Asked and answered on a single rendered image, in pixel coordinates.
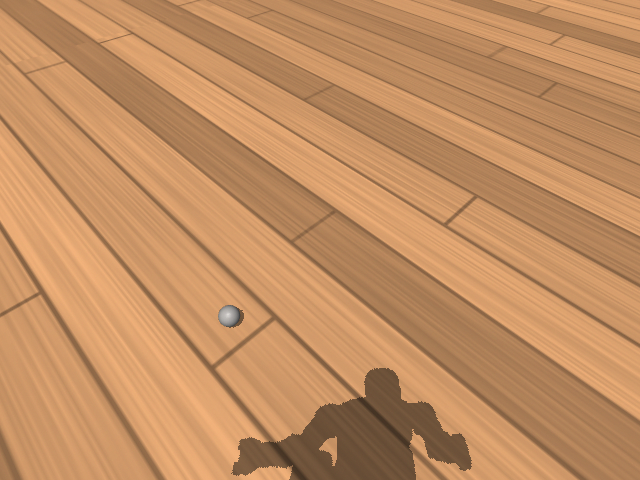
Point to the ball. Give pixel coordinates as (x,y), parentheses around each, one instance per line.
(229,315)

